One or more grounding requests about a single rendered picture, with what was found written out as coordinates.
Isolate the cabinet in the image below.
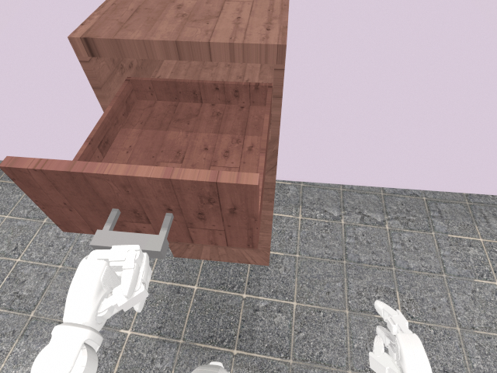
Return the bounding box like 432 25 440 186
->
68 0 290 266

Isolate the robot left hand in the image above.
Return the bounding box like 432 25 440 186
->
63 245 152 331

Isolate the robot left shin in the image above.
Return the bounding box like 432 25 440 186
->
210 361 224 368

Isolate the handle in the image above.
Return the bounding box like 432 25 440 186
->
90 208 174 259

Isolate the drawer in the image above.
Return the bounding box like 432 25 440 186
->
0 77 273 249

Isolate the robot right hand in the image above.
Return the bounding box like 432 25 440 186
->
369 300 432 373

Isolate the robot left forearm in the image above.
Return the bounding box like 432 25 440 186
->
30 322 103 373

